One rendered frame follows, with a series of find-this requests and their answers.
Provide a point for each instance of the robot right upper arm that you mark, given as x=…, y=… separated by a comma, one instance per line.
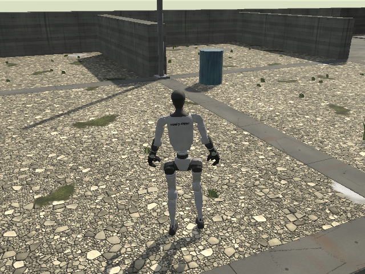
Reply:
x=201, y=128

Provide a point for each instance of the robot left upper arm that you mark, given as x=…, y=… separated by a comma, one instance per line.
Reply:
x=162, y=121

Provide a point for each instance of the robot left foot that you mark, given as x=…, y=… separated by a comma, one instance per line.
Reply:
x=172, y=231

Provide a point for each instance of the right robot hand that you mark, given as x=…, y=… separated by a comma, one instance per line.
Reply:
x=216, y=157

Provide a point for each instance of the right robot thigh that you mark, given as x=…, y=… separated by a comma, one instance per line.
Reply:
x=196, y=167

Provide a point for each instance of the right robot forearm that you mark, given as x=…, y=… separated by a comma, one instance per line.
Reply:
x=211, y=147

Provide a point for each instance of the left robot hand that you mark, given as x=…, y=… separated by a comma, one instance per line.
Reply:
x=153, y=159

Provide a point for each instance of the left robot forearm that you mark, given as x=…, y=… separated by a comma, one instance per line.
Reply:
x=153, y=150

